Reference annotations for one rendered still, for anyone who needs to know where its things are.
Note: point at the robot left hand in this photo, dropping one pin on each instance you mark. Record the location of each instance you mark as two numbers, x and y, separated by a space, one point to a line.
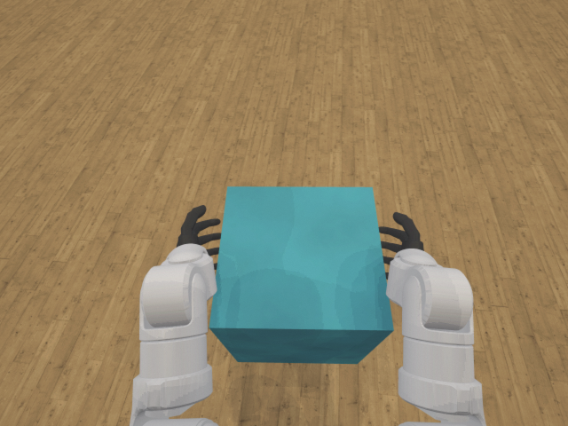
190 230

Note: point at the robot left forearm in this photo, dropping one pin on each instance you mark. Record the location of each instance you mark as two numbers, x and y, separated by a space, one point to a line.
173 321

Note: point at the robot right forearm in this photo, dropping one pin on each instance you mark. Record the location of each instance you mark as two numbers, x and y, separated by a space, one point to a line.
437 375

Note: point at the robot right hand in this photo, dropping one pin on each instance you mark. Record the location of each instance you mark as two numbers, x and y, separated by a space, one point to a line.
410 237

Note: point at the carton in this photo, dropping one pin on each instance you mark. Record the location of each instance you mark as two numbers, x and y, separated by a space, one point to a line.
300 275

